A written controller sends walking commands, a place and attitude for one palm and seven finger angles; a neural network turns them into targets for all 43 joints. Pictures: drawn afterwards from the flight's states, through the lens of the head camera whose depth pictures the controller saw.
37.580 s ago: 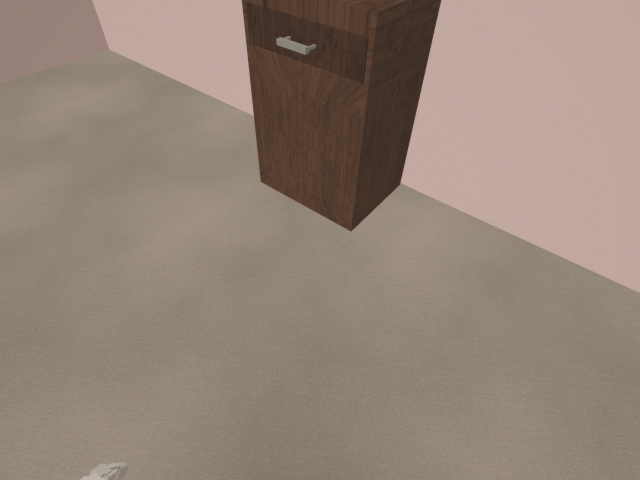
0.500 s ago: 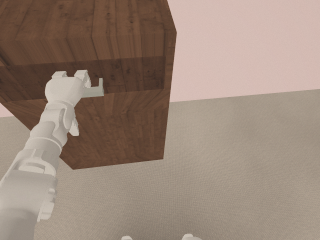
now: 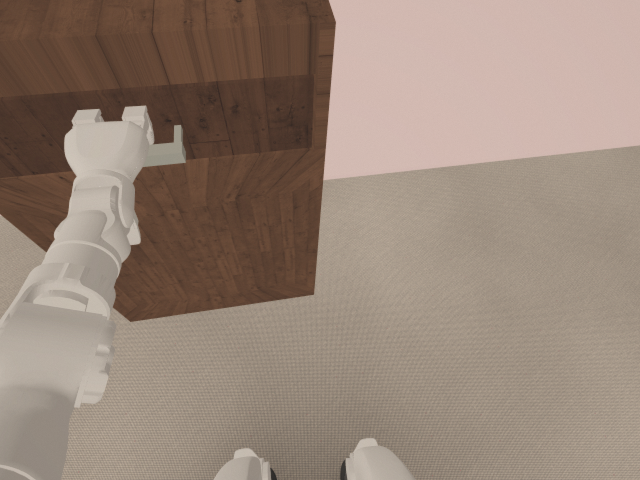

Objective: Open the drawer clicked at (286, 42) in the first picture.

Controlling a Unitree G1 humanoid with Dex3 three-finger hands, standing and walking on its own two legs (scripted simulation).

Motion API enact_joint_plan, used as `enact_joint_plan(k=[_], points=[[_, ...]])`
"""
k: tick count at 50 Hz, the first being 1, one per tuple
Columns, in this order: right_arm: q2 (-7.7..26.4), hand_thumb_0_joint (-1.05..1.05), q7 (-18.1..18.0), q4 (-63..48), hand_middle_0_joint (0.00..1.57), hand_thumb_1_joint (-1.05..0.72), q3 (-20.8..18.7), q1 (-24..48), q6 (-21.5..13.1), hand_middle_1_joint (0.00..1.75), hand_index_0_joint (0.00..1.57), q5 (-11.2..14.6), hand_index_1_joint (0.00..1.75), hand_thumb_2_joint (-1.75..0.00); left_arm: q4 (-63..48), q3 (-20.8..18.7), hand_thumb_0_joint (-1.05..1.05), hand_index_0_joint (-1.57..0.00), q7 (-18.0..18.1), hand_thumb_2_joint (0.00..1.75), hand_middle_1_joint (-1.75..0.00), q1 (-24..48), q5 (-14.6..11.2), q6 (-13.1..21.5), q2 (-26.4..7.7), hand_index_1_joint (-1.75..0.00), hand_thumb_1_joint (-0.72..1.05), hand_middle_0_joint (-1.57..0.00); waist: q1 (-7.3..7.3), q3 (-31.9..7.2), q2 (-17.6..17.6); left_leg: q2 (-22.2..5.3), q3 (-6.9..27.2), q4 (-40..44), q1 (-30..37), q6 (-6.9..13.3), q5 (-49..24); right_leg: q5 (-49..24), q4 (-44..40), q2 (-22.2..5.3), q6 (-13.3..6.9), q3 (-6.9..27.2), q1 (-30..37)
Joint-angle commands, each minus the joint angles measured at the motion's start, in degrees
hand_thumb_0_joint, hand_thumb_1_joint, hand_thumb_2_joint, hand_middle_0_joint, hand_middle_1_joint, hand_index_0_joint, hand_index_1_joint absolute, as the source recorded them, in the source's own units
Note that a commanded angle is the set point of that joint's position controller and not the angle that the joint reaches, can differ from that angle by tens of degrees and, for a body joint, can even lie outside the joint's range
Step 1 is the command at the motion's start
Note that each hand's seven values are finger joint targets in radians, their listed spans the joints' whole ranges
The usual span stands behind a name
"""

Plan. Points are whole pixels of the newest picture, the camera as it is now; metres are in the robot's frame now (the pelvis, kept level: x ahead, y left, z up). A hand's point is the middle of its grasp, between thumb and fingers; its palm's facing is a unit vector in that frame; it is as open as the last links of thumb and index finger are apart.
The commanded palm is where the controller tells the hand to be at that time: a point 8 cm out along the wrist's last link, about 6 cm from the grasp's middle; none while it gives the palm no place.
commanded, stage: lower the fingers behind the handle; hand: left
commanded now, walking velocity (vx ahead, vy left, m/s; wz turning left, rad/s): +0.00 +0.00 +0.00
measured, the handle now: (137, 146) +0.57 +0.22 +0.03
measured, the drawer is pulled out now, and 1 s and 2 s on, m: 0.00 0.00 0.08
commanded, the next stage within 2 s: close the thumb around the handle in 0.38 s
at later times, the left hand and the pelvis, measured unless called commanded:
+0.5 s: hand (133, 191) +0.51 +0.23 +0.01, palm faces -0.05 -0.01 -1.00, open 14.0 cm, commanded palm +0.48 +0.22 +0.06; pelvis +0.02 +0.01 +0.00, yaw +0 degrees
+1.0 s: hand (133, 190) +0.51 +0.23 +0.01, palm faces -0.05 -0.01 -1.00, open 7.4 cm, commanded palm +0.47 +0.22 +0.06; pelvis +0.04 +0.00 +0.01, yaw +0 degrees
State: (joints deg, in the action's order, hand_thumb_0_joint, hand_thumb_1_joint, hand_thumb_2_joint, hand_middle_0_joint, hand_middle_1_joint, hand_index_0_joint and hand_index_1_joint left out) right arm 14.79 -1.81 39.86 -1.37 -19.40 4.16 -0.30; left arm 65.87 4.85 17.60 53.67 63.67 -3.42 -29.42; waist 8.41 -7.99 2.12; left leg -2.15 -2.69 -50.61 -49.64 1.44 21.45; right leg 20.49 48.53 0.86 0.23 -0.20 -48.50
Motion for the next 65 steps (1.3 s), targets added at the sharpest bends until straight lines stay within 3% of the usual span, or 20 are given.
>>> enact_joint_plan(k=[1,6,10,11,12,16,21,22,24,36,42,45,49,51,53,54,56,60,62,65], points=[[9.2,0.0,-1.0,-3.2,0.2,-0.9,-3.4,-8.1,-1.7,0.3,0.2,0.1,0.3,-0.9,-4.7,-2.4,0.0,-0.3,-2.7,0.3,-1.2,10.8,-1.7,3.3,-9.0,-1.2,-0.5,-0.3,-0.64,-18.8,-2.5,2.3,1.3,3.5,11.8,0.9,-8.9,-9.3,-4.9,2.0,-1.4,-0.8,7.2],[8.7,0.0,-0.7,-2.3,0.2,-0.9,-4.0,-9.1,-2.4,0.3,0.2,0.0,0.3,-0.9,-9.1,-2.9,0.0,-0.3,-0.1,0.3,-1.2,13.5,-1.1,4.9,-8.9,-1.2,-0.5,-0.3,-0.66,-21.2,-0.1,2.0,1.8,2.5,13.0,0.7,-10.5,-9.4,-3.9,2.3,-1.6,-0.9,5.5],[8.8,0.0,-0.4,-1.2,0.2,-0.9,-4.3,-9.5,-2.6,0.3,0.2,-0.2,0.3,-0.9,-9.1,-2.9,0.0,-0.3,2.6,0.3,-1.2,15.2,-0.4,3.6,-8.5,-1.2,-0.5,-0.3,-0.25,-21.6,0.7,1.9,2.2,2.6,13.8,0.6,-11.3,-9.1,-4.0,2.6,-1.6,-1.2,4.7],[9.0,0.0,-0.3,-0.7,0.2,-0.9,-4.3,-9.7,-2.6,0.3,0.2,-0.4,0.3,-0.9,-10.0,-4.5,0.0,-0.3,3.1,0.3,-1.2,16.5,-0.5,3.6,-10.3,-1.2,-0.5,-0.3,-0.47,-23.0,0.5,1.8,2.5,2.6,14.5,0.6,-12.3,-9.6,-3.7,2.6,-1.7,-1.3,5.3],[9.1,0.0,-0.4,-0.5,0.2,-0.9,-4.3,-9.7,-2.5,0.3,0.2,-0.5,0.3,-0.9,-10.0,-4.4,0.0,-0.3,3.6,0.3,-1.2,16.6,-0.1,3.2,-10.5,-1.2,-0.5,-0.3,-0.6,-23.7,2.6,1.8,2.6,2.6,15.6,0.5,-13.6,-10.2,-3.5,2.7,-1.8,-1.3,4.9],[9.0,0.0,-0.1,0.1,0.2,-0.9,-4.3,-9.5,-2.2,0.3,0.2,-0.8,0.3,-0.9,-12.0,-5.4,0.0,-0.3,4.5,0.3,-1.2,17.6,-0.6,2.4,-10.9,-1.2,-0.5,-0.3,-0.81,-26.9,2.8,1.8,2.6,2.4,18.2,0.4,-17.7,-13.7,-3.5,2.9,-1.8,-1.5,7.3],[9.2,0.0,0.0,0.4,0.2,-0.9,-4.3,-9.1,-1.6,0.3,0.2,-0.9,0.3,-0.9,-12.5,-7.3,0.0,-0.3,4.4,0.3,-1.2,14.2,-0.8,2.1,-12.6,-1.2,-0.5,-0.3,-1.85,-27.2,3.0,1.9,2.5,2.5,19.7,0.2,-22.4,-18.0,-3.6,3.0,-1.8,-1.5,9.7],[8.7,0.0,0.0,0.3,0.2,-0.9,-4.4,-9.1,-1.6,0.3,0.2,-0.9,0.3,-0.9,-12.6,-5.1,0.0,-0.3,4.5,0.3,-1.2,14.6,-0.3,2.2,-10.0,-1.2,-0.5,-0.3,-1.19,-26.2,3.5,1.8,2.2,2.4,20.2,0.3,-23.3,-18.4,-3.9,3.0,-1.7,-1.6,8.9],[8.7,0.0,0.2,0.3,0.2,-0.9,-4.5,-8.5,-1.3,0.3,0.2,-0.8,0.3,-0.9,-12.2,-5.6,0.0,-0.3,4.7,0.3,-1.2,11.4,-0.4,2.2,-9.5,-1.2,-0.5,-0.3,-1.98,-24.3,2.5,1.8,2.1,2.8,20.1,0.2,-24.0,-18.8,-4.2,3.1,-1.8,-1.9,9.3],[8.2,0.0,0.7,-0.3,0.2,-0.9,-5.2,-7.7,-0.6,0.3,0.2,-0.8,0.3,-0.9,-15.2,-4.4,0.0,-0.35,5.2,0.59,-1.27,9.3,-0.7,2.7,-6.0,-1.27,0.17,-0.35,-2.06,-25.3,2.4,1.8,1.9,2.6,22.8,0.0,-29.6,-23.7,-4.2,3.0,-1.8,-1.6,11.8],[8.4,0.0,0.7,-0.4,0.2,-0.9,-5.1,-7.1,-0.2,0.3,0.2,-0.9,0.3,-0.9,-15.7,-6.6,0.0,-0.37,5.2,0.73,-1.31,5.7,-0.6,2.6,-8.5,-1.31,0.51,-0.37,-3.41,-26.4,1.3,2.0,1.3,2.8,22.2,0.1,-31.3,-26.8,-4.1,2.7,-1.6,-1.3,15.1],[8.1,0.0,0.9,-0.7,0.2,-0.9,-5.4,-6.7,0.0,0.3,0.2,-0.7,0.3,-0.9,-17.0,-5.0,0.0,-0.38,5.2,0.8,-1.33,4.4,-0.9,2.5,-5.8,-1.33,0.68,-0.38,-3.25,-25.5,3.0,1.8,1.3,3.0,24.1,-0.1,-32.7,-26.5,-4.6,2.9,-1.7,-1.5,14.1],[8.2,0.0,0.8,-0.6,0.2,-0.9,-5.3,-6.5,0.0,0.3,0.2,-0.9,0.3,-0.9,-17.0,-5.7,0.0,-0.4,5.1,0.9,-1.35,4.0,-0.8,2.7,-7.0,-1.35,0.9,-0.4,-3.34,-25.3,1.3,2.0,1.0,3.1,22.4,0.2,-31.5,-28.1,-4.6,2.7,-1.6,-1.2,15.8],[8.3,0.0,0.9,-0.7,0.2,-0.9,-5.4,-6.3,0.2,0.3,0.2,-0.9,0.3,-0.9,-18.6,-7.2,0.0,-0.4,5.0,0.9,-1.35,3.1,-1.1,3.0,-8.4,-1.35,0.9,-0.4,-4.09,-27.1,2.4,2.0,1.2,3.0,23.7,0.0,-33.7,-29.1,-4.4,2.8,-1.8,-1.0,16.8],[8.0,0.0,1.0,-0.9,0.2,-0.9,-5.4,-6.4,0.1,0.3,0.2,-0.8,0.3,-0.9,-18.2,-5.7,0.0,-0.4,4.9,0.9,-1.35,1.2,-1.1,3.0,-6.1,-1.35,0.9,-0.4,-3.94,-26.3,1.9,1.9,1.1,3.1,23.9,0.0,-34.1,-29.2,-4.7,2.8,-1.6,-1.2,16.7],[8.1,0.0,0.9,-0.6,0.2,-0.9,-5.4,-6.1,0.1,0.3,0.2,-0.8,0.3,-0.9,-18.0,-5.8,0.0,-0.4,5.0,0.9,-1.35,1.6,-1.2,3.0,-6.3,-1.35,0.9,-0.4,-3.43,-24.3,1.2,1.9,0.8,3.2,23.2,0.2,-33.1,-29.5,-5.0,2.8,-1.5,-1.1,16.3],[8.3,0.0,0.9,-0.8,0.2,-0.9,-5.4,-5.8,0.2,0.3,0.2,-0.9,0.3,-0.9,-19.1,-7.9,0.0,-0.4,5.0,0.9,-1.35,1.1,-1.5,3.2,-8.9,-1.35,0.9,-0.4,-4.22,-25.9,0.9,2.1,0.7,3.1,22.6,0.2,-33.2,-31.0,-4.8,2.6,-1.6,-0.7,18.5],[8.4,0.0,0.8,-0.6,0.2,-0.9,-5.2,-5.6,0.1,0.3,0.2,-0.7,0.3,-0.9,-17.4,-6.5,0.0,-0.4,4.9,0.9,-1.35,1.2,-1.2,3.0,-7.9,-1.35,0.9,-0.4,-3.57,-23.1,0.4,2.3,0.4,3.8,21.0,0.2,-29.6,-29.0,-5.3,2.6,-1.5,-0.9,17.5],[8.7,0.0,0.8,-0.5,0.2,-0.9,-5.2,-5.8,0.1,0.3,0.2,-0.8,0.3,-0.9,-18.0,-8.7,0.0,-0.4,5.0,0.9,-1.35,2.2,-1.0,3.2,-11.1,-1.35,0.9,-0.4,-4.19,-24.2,1.2,2.2,0.5,3.9,20.9,0.2,-29.9,-29.0,-4.8,2.5,-1.6,-0.6,17.9],[8.4,0.0,0.7,-0.7,0.2,-0.9,-5.1,-5.5,0.1,0.3,0.2,-0.7,0.3,-0.9,-16.7,-7.2,0.0,-0.4,4.9,0.9,-1.35,0.7,-0.9,2.8,-9.0,-1.35,0.9,-0.4,-4.11,-23.4,0.7,2.4,0.3,4.0,20.5,0.2,-29.2,-28.5,-5.0,2.5,-1.6,-0.8,17.6]])
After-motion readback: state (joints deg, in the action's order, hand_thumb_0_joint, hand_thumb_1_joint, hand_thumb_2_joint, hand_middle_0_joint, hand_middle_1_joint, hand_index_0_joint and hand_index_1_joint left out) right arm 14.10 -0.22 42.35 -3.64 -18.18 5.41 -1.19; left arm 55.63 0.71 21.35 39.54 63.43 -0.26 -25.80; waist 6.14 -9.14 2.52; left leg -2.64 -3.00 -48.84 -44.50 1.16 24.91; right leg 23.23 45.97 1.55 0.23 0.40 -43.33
